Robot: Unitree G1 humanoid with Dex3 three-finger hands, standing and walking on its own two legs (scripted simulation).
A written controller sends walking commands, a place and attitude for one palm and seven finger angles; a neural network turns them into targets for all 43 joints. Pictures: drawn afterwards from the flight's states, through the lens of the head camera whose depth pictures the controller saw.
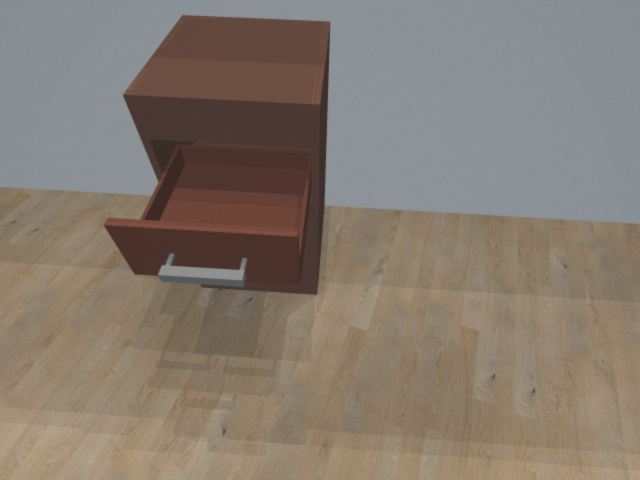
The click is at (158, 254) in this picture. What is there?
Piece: drawer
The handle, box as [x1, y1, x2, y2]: [158, 253, 247, 286]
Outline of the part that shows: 158,273 161,281 243,286 245,279 244,270 247,260 246,258 242,258 239,270 183,267 171,265 175,256 174,254 170,253 166,263 161,266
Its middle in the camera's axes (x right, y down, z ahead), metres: -0.25 +0.06 +0.81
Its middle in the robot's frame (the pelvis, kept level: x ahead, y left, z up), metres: +0.53 +0.27 -0.20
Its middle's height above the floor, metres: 0.58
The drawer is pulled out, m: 0.28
